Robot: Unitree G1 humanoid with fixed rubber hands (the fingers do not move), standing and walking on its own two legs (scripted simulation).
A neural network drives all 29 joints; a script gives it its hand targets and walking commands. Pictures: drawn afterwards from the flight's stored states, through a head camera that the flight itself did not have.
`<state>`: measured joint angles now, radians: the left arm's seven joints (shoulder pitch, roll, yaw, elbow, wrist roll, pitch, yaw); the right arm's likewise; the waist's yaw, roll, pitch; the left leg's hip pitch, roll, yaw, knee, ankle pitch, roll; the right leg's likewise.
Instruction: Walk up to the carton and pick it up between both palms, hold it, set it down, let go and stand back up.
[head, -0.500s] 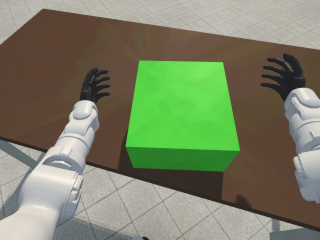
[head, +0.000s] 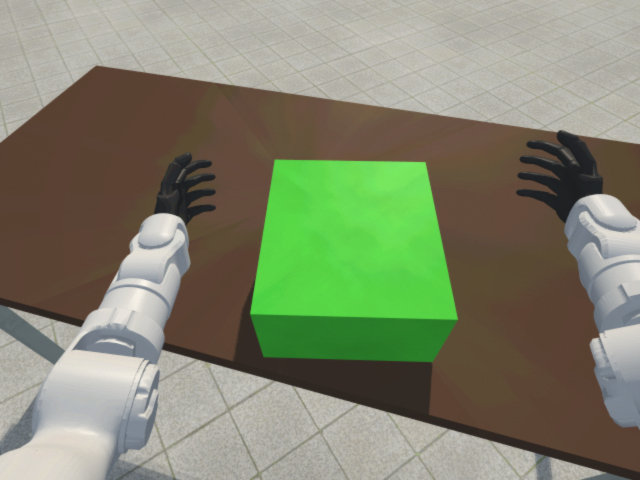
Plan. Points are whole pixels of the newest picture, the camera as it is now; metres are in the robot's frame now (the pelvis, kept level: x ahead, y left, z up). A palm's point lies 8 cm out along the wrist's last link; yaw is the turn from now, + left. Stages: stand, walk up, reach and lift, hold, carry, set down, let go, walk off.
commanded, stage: set down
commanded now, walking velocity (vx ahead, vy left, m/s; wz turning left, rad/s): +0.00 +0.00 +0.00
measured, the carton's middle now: (348, 254) +0.50 +0.05 -0.06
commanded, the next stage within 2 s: none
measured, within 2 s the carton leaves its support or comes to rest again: neither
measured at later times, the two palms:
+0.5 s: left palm (177, 268) +0.35 +0.26 +0.06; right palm (588, 275) +0.41 -0.24 +0.08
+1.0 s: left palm (176, 328) +0.29 +0.24 +0.03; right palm (598, 361) +0.33 -0.25 +0.03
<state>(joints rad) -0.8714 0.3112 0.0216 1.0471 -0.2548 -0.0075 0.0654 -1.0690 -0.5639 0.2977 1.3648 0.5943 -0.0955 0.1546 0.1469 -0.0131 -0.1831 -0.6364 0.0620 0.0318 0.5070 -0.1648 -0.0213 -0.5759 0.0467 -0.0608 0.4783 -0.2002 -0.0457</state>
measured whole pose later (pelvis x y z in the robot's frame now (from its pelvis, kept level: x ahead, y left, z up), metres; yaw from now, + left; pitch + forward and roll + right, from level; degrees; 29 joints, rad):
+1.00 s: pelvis +0.01 +0.00 +0.01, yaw +0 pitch +6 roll +0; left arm -0.14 0.19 0.08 0.56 -0.16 -0.16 0.11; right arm -0.30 -0.47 0.17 0.92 0.51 -0.34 0.20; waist 0.06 -0.02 -0.10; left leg -0.37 0.04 0.03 0.44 -0.18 -0.02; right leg -0.33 0.04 -0.02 0.46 -0.24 -0.04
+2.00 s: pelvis +0.04 +0.01 +0.01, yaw -1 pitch -2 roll +0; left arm 0.20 0.16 0.04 0.56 -0.07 -0.20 0.08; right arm 0.11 -0.34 0.11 0.84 0.28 -0.43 0.14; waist 0.03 -0.04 -0.02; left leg -0.13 0.02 0.04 0.38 -0.22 -0.02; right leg -0.11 0.03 0.01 0.40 -0.26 -0.04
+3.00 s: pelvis +0.03 +0.01 +0.01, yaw -1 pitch -5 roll +0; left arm 0.16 0.22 0.01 0.55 -0.01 0.12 0.00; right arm 0.14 -0.18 -0.03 0.75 -0.02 -0.18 0.03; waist 0.01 -0.03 0.07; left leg -0.08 0.02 0.04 0.37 -0.21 -0.01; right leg -0.04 0.03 0.01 0.36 -0.24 -0.02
